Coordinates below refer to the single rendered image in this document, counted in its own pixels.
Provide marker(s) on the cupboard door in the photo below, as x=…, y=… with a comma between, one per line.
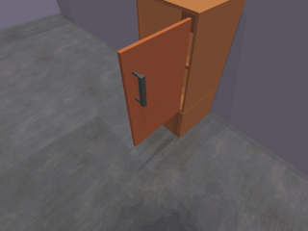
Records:
x=161, y=58

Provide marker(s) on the handle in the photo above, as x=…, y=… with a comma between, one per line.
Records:
x=142, y=89

